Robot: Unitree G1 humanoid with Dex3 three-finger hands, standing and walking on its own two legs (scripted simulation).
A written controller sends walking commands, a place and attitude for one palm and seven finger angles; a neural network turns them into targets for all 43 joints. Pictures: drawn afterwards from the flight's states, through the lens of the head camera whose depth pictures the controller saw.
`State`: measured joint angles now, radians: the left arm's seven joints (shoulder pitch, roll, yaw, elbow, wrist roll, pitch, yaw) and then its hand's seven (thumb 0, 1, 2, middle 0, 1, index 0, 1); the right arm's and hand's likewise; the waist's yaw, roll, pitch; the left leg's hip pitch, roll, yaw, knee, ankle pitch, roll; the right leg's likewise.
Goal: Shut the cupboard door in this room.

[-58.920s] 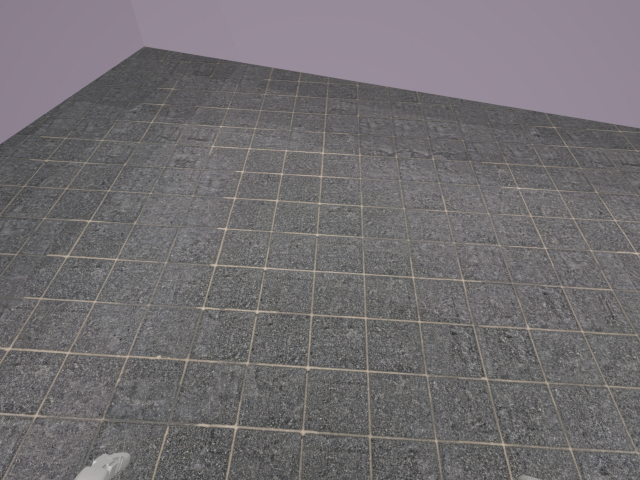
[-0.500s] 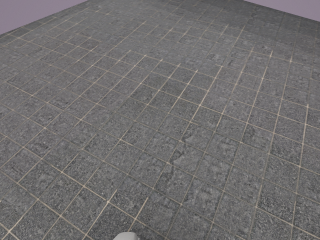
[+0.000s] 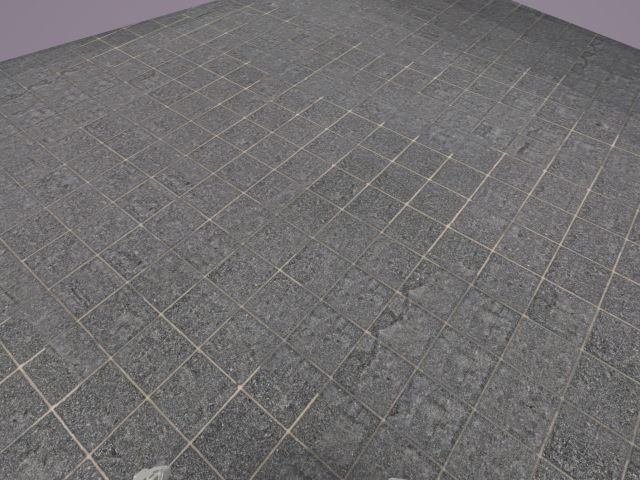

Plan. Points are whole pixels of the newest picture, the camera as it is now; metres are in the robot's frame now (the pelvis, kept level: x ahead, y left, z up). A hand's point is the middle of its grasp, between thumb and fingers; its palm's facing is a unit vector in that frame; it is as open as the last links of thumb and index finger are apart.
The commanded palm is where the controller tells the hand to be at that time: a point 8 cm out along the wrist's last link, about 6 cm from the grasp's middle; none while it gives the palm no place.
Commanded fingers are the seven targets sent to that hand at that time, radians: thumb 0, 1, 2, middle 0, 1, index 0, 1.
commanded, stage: turn or walk to find it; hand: left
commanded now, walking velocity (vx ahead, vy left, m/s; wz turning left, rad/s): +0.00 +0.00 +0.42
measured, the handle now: out of the picture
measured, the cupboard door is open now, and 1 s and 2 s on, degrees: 53 53 53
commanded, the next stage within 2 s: none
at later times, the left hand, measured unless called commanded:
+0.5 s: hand out of the picture -0.02 +0.21 -0.19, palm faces +0.31 -0.92 -0.22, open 7.3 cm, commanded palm none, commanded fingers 0.00 0.90 0.90 -0.20 -0.30 -0.20 -0.30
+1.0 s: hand out of the picture +0.05 +0.20 -0.15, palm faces +0.43 -0.86 -0.27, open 7.3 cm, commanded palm none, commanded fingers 0.00 0.90 0.90 -0.20 -0.30 -0.20 -0.30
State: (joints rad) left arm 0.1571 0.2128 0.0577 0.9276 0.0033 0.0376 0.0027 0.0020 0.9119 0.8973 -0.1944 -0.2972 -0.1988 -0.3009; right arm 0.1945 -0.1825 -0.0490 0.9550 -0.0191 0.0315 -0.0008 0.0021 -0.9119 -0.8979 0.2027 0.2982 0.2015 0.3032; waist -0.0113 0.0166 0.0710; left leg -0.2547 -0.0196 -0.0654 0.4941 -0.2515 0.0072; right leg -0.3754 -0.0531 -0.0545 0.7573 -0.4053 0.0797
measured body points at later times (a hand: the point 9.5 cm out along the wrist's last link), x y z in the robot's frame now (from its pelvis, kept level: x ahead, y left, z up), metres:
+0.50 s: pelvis +0.00 +0.01 -0.01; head +0.05 +0.04 +0.43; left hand -0.04 +0.26 -0.17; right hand +0.16 -0.22 -0.15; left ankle -0.04 +0.11 -0.74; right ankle +0.01 -0.12 -0.73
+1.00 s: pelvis +0.03 -0.02 -0.01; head +0.08 -0.03 +0.44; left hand +0.03 +0.25 -0.13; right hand +0.17 -0.22 -0.18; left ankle -0.06 +0.09 -0.70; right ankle +0.08 -0.10 -0.74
